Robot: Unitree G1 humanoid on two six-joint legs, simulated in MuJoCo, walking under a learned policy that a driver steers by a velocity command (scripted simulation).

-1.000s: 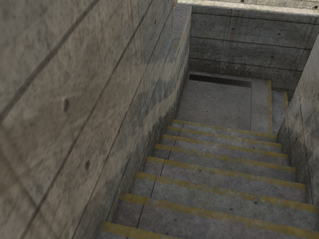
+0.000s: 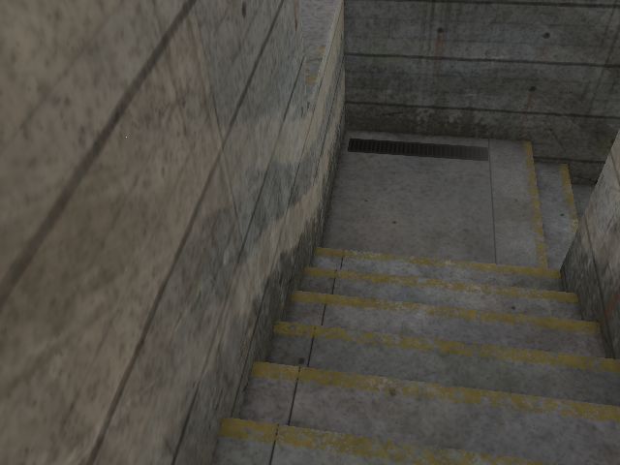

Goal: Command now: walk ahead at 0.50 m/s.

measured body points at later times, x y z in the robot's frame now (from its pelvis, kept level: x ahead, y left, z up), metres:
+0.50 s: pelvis +0.27 +0.04 -0.17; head +0.27 +0.07 +0.28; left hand +0.19 +0.28 -0.33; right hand +0.37 -0.21 -0.29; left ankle +0.33 +0.13 -0.90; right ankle +0.11 -0.10 -0.64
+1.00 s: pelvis +0.48 -0.02 -0.34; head +0.50 -0.05 +0.11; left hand +0.73 +0.15 -0.44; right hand +0.38 -0.26 -0.50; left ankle +0.36 +0.13 -0.84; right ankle +0.57 -0.10 -1.08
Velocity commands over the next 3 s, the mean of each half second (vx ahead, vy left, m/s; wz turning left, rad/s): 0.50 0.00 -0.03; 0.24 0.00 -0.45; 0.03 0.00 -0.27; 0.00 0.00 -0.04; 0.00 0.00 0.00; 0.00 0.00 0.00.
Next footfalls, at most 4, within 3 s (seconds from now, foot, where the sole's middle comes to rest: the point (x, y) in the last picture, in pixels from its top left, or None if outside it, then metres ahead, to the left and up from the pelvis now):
0.40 left None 0.37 0.13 -0.94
0.96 right None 0.61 -0.11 -1.12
1.76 left None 0.59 0.11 -1.12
2.54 right None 0.55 -0.23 -1.12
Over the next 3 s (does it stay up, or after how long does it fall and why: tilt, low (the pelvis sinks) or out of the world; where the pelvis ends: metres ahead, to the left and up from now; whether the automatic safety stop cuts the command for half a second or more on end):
stays up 0.56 -0.16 -0.35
